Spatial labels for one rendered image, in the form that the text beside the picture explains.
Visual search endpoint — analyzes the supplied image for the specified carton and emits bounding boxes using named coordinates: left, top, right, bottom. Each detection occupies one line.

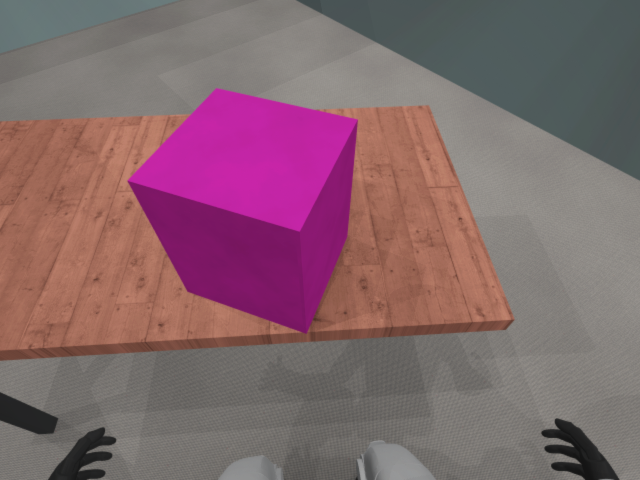
left=127, top=88, right=358, bottom=334

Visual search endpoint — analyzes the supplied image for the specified right robot thigh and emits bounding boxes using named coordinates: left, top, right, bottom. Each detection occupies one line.
left=356, top=444, right=436, bottom=480

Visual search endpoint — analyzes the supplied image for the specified table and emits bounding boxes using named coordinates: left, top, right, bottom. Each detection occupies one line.
left=0, top=105, right=515, bottom=434

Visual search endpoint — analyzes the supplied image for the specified left robot hand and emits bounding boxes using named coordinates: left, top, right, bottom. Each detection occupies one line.
left=48, top=427, right=116, bottom=480

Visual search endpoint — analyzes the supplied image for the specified right robot hand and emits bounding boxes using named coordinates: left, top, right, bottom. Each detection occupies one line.
left=541, top=418, right=619, bottom=480

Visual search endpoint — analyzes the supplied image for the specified right robot shin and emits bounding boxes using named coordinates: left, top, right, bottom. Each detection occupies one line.
left=366, top=440, right=386, bottom=451

